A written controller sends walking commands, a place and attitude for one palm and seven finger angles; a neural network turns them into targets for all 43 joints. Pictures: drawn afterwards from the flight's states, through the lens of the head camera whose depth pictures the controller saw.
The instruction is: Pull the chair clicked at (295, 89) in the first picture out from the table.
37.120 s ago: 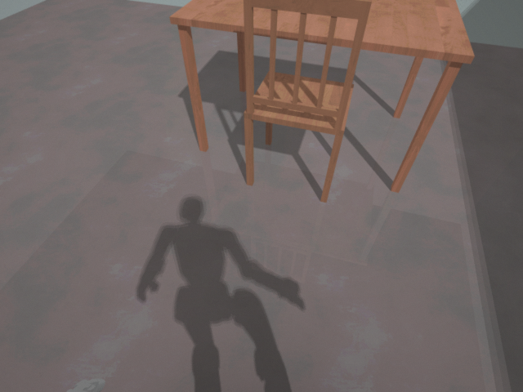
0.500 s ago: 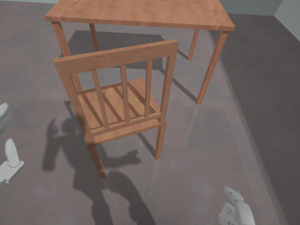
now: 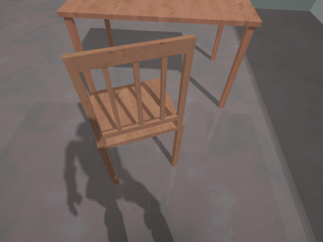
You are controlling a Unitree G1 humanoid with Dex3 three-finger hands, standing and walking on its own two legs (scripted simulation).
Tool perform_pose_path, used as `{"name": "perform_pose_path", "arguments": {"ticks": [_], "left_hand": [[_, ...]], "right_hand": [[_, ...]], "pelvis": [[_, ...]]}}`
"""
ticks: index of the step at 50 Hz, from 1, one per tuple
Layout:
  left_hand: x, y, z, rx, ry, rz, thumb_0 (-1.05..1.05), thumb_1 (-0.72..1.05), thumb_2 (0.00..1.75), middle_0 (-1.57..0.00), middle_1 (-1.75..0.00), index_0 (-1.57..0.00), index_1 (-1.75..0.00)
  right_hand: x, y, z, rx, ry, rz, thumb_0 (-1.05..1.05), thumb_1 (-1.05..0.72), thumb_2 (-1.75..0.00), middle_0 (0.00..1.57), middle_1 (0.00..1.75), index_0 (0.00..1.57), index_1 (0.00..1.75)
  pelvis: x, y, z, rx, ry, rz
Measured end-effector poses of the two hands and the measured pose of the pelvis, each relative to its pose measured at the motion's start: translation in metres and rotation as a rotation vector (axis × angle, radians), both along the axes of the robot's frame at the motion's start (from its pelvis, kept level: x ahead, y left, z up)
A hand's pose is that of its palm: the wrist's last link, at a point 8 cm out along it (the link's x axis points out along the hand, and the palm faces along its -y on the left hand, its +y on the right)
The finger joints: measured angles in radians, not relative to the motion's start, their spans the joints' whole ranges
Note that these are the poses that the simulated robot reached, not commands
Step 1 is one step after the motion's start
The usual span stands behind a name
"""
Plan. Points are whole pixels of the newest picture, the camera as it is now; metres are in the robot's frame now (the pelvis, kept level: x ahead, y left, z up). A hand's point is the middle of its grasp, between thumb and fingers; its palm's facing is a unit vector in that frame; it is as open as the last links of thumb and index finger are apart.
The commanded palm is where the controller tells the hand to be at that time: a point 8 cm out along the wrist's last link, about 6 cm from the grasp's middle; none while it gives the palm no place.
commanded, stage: let the arm hang, fingers relaxed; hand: left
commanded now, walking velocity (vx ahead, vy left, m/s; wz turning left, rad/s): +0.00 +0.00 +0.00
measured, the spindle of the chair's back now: (138, 97) +0.62 +0.13 -0.06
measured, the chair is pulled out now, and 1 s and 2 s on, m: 0.49 0.49 0.49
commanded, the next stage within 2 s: look to check the result in 0.60 s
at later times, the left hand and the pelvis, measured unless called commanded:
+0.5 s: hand out of the picture +0.00 +0.15 -0.17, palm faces +0.02 -0.98 -0.19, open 7.3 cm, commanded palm none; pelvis -0.01 -0.02 +0.00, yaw -1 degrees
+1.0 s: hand out of the picture +0.00 +0.14 -0.17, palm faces +0.02 -0.98 -0.19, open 7.3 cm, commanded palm none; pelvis +0.00 -0.02 +0.00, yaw -1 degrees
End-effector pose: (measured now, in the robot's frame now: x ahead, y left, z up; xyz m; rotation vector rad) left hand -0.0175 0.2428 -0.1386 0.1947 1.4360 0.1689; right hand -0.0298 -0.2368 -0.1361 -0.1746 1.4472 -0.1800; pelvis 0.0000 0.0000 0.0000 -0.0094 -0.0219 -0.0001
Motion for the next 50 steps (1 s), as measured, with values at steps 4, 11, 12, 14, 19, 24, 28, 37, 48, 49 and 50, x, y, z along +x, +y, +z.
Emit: {"name": "perform_pose_path", "arguments": {"ticks": [4, 11, 12, 14, 19, 24, 28, 37, 48, 49, 50], "left_hand": [[-0.013, -0.003, 0.004, 0.014, 0.031, 0.007, 0.0, 0.94, 0.9, -0.2, -0.3, -0.2, -0.3], [-0.009, -0.022, 0.002, -0.006, 0.003, 0.009, 0.0, 0.92, 0.9, -0.2, -0.3, -0.2, -0.3], [-0.007, -0.025, 0.001, -0.012, -0.005, 0.008, 0.0, 0.92, 0.9, -0.2, -0.3, -0.2, -0.3], [-0.002, -0.032, 0.0, -0.025, -0.022, 0.006, 0.0, 0.91, 0.9, -0.2, -0.3, -0.2, -0.3], [0.008, -0.043, -0.003, -0.039, -0.051, -0.002, 0.01, 0.93, 0.9, -0.2, -0.3, -0.2, -0.3], [0.009, -0.045, -0.003, -0.042, -0.056, 0.006, 0.01, 0.93, 0.9, -0.2, -0.3, -0.2, -0.3], [0.008, -0.046, -0.003, -0.042, -0.056, 0.01, 0.01, 0.92, 0.9, -0.2, -0.3, -0.2, -0.3], [0.005, -0.05, -0.004, -0.05, -0.034, 0.013, 0.0, 0.91, 0.9, -0.2, -0.3, -0.2, -0.3], [0.009, -0.051, -0.004, -0.047, -0.036, 0.014, 0.01, 0.92, 0.9, -0.2, -0.3, -0.2, -0.3], [0.009, -0.051, -0.004, -0.047, -0.037, 0.015, 0.01, 0.92, 0.9, -0.2, -0.3, -0.2, -0.3], [0.009, -0.051, -0.004, -0.046, -0.037, 0.015, 0.01, 0.92, 0.9, -0.2, -0.3, -0.2, -0.3]], "right_hand": [[-0.011, 0.005, -0.006, 0.032, 0.021, -0.012, 0.01, -0.91, -0.9, 0.2, 0.3, 0.2, 0.29], [-0.01, 0.018, -0.014, 0.086, -0.002, -0.021, 0.01, -0.91, -0.9, 0.2, 0.3, 0.2, 0.29], [-0.008, 0.02, -0.015, 0.091, -0.008, -0.022, 0.01, -0.91, -0.9, 0.2, 0.3, 0.2, 0.3], [-0.005, 0.023, -0.016, 0.1, -0.022, -0.024, 0.01, -0.91, -0.9, 0.2, 0.3, 0.2, 0.3], [0.0, 0.026, -0.017, 0.111, -0.047, -0.031, 0.01, -0.9, -0.9, 0.2, 0.3, 0.2, 0.3], [-0.001, 0.023, -0.016, 0.102, -0.045, -0.036, 0.01, -0.91, -0.9, 0.2, 0.3, 0.2, 0.3], [-0.004, 0.019, -0.015, 0.094, -0.032, -0.037, 0.01, -0.91, -0.9, 0.2, 0.3, 0.2, 0.3], [-0.011, 0.012, -0.012, 0.077, -0.003, -0.041, 0.01, -0.91, -0.9, 0.2, 0.3, 0.2, 0.29], [-0.006, 0.012, -0.013, 0.083, -0.008, -0.04, 0.01, -0.91, -0.9, 0.2, 0.3, 0.2, 0.29], [-0.005, 0.013, -0.013, 0.084, -0.01, -0.039, 0.01, -0.91, -0.9, 0.2, 0.3, 0.2, 0.29], [-0.004, 0.013, -0.013, 0.086, -0.012, -0.039, 0.01, -0.91, -0.9, 0.2, 0.3, 0.2, 0.29]], "pelvis": [[-0.001, -0.003, 0.0, 0.004, -0.003, -0.001], [-0.004, -0.008, -0.001, 0.008, -0.008, -0.007], [-0.005, -0.009, -0.001, 0.009, -0.008, -0.008], [-0.005, -0.01, -0.001, 0.01, -0.009, -0.01], [-0.006, -0.014, -0.001, 0.012, -0.009, -0.014], [-0.006, -0.016, -0.001, 0.011, -0.007, -0.014], [-0.006, -0.018, -0.001, 0.011, -0.007, -0.013], [-0.005, -0.02, 0.0, 0.01, -0.001, -0.013], [-0.003, -0.022, 0.0, 0.01, -0.006, -0.011], [-0.003, -0.022, 0.0, 0.01, -0.006, -0.011], [-0.003, -0.022, 0.0, 0.01, -0.006, -0.011]]}}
